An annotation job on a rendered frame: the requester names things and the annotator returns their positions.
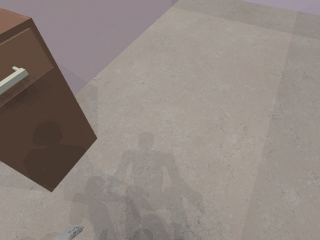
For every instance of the robot left hand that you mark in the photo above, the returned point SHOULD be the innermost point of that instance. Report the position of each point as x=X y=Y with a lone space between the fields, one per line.
x=70 y=232

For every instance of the cabinet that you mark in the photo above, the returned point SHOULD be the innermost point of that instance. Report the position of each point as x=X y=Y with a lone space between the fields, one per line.
x=43 y=130

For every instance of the drawer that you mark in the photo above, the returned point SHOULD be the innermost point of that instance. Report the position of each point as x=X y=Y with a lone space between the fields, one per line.
x=21 y=51

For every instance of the handle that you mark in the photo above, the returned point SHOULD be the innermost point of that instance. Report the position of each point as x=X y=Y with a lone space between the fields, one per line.
x=12 y=79

